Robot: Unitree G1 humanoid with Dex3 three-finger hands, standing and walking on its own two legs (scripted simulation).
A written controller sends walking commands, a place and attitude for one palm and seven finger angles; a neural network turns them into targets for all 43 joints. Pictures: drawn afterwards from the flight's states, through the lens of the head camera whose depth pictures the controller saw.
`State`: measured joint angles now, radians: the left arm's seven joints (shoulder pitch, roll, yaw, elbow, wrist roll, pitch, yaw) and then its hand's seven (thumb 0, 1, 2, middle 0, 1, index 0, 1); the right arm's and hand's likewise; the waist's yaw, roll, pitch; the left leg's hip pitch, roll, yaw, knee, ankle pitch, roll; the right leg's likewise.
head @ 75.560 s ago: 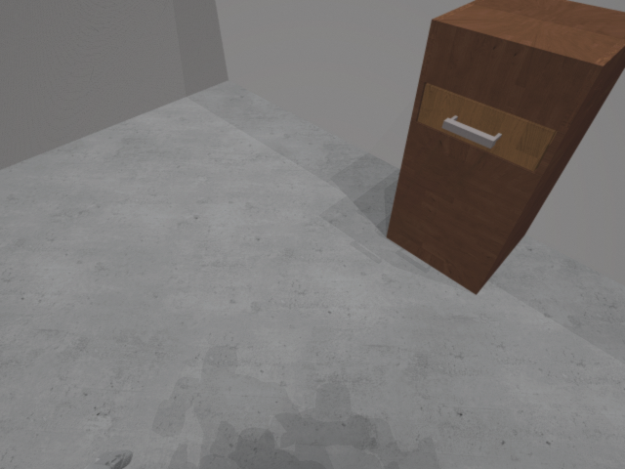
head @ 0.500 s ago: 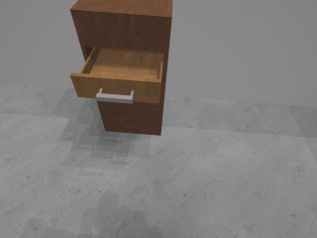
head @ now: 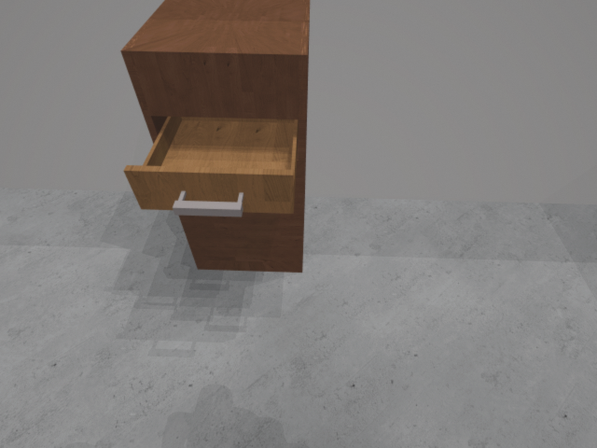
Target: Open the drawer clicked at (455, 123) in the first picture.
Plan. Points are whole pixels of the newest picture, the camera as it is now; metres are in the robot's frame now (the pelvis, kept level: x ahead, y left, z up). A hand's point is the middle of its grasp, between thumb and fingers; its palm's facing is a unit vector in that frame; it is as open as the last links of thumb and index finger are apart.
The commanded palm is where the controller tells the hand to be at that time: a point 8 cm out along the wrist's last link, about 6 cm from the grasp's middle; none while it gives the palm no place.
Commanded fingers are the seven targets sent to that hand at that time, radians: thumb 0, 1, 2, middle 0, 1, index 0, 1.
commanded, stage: let the arm hang, fingers relaxed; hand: left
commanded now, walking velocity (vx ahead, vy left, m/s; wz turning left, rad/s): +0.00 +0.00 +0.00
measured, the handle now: (210, 202) +0.65 +0.24 -0.12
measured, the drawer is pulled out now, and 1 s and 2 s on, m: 0.22 0.22 0.22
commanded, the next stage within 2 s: look to check the result in 0.08 s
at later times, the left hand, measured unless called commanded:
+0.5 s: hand out of the picture +0.01 +0.17 -0.17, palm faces +0.05 -0.97 -0.22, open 7.4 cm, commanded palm none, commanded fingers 0.00 0.90 0.90 -0.20 -0.30 -0.20 -0.30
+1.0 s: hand out of the picture +0.03 +0.17 -0.17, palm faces +0.04 -0.97 -0.22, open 7.4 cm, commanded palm none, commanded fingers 0.00 0.90 0.90 -0.20 -0.30 -0.20 -0.30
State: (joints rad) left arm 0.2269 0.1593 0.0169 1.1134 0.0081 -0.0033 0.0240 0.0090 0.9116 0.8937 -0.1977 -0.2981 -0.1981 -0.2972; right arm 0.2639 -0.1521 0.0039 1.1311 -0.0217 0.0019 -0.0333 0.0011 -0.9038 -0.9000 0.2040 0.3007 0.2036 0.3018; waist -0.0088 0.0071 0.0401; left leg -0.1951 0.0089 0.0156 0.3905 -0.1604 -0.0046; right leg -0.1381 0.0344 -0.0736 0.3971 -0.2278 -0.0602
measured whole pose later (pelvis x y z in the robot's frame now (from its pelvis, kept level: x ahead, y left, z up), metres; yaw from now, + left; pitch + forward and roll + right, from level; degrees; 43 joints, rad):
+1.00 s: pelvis +0.02 -0.02 +0.00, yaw +0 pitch -3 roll +0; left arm 0.25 0.17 0.03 1.13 0.00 -0.01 0.03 0.01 0.90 0.89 -0.20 -0.30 -0.20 -0.30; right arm 0.26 -0.18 0.00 1.14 -0.02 0.01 -0.04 0.00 -0.90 -0.90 0.20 0.30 0.20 0.30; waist -0.01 0.01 0.06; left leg -0.15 0.04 0.01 0.38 -0.18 -0.03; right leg -0.08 0.07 -0.08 0.35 -0.23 -0.08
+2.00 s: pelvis +0.02 -0.01 +0.00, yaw +0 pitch -2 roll +0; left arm 0.17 0.25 0.03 1.13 0.01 -0.02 0.01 0.01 0.90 0.89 -0.20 -0.30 -0.20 -0.30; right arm 0.18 -0.25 -0.01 1.13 -0.02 0.00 -0.03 0.00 -0.90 -0.90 0.20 0.30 0.20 0.30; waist -0.01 0.01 0.06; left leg -0.13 0.02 0.02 0.33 -0.16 -0.02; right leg -0.06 0.05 -0.07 0.31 -0.22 -0.07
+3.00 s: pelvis +0.03 -0.02 +0.00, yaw -1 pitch -2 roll +1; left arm 0.14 0.28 0.03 1.13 0.01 -0.02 0.01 0.01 0.90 0.89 -0.20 -0.30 -0.20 -0.30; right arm 0.15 -0.30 0.00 1.13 -0.02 0.00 -0.03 0.00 -0.90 -0.90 0.21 0.30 0.21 0.30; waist -0.01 0.01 0.05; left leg -0.11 0.04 0.02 0.31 -0.17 -0.04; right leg -0.04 0.07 -0.06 0.28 -0.21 -0.08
